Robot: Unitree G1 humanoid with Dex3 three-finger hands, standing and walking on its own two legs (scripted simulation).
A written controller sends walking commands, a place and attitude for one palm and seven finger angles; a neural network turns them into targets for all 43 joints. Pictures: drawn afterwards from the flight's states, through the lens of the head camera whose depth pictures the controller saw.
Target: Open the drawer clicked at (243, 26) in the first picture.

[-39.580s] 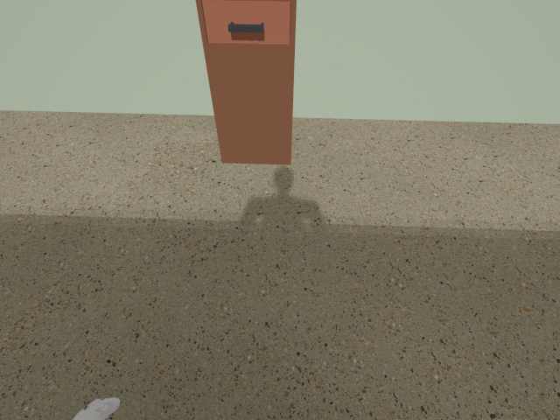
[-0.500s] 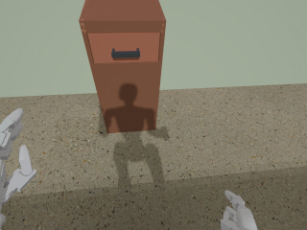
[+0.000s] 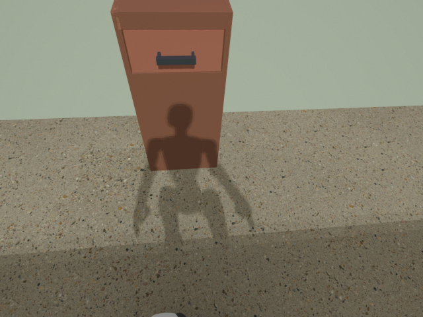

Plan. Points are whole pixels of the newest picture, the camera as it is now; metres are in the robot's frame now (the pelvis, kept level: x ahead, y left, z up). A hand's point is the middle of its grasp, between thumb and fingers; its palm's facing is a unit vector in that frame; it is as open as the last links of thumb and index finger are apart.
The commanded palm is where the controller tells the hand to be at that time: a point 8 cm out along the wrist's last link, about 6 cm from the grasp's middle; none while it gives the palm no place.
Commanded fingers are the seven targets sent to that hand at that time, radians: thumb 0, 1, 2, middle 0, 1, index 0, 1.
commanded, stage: let the arm hang, fingers relaxed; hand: left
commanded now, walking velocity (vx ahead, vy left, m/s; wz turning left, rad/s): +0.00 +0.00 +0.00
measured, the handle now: (176, 57) +0.92 +0.18 -0.04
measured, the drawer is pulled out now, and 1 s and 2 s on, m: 0.00 0.00 0.00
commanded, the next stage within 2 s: look to check the result in 0.64 s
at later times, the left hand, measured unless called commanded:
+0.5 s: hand out of the picture +0.11 +0.24 -0.14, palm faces -0.04 -0.93 -0.36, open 7.4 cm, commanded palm none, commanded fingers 0.00 0.90 0.90 -0.20 -0.30 -0.20 -0.30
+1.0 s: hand out of the picture +0.11 +0.23 -0.15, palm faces -0.04 -0.94 -0.34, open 7.4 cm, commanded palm none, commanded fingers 0.00 0.90 0.90 -0.20 -0.30 -0.20 -0.30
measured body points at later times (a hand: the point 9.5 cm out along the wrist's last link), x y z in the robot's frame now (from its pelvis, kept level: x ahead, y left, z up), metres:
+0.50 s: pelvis +0.02 -0.01 +0.01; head +0.03 -0.02 +0.46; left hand +0.11 +0.29 -0.11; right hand +0.09 -0.29 -0.14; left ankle +0.08 +0.11 -0.74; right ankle +0.02 -0.13 -0.74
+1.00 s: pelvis +0.04 -0.02 +0.01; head +0.07 -0.02 +0.46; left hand +0.12 +0.28 -0.12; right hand +0.11 -0.31 -0.13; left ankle +0.08 +0.11 -0.74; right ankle +0.02 -0.13 -0.74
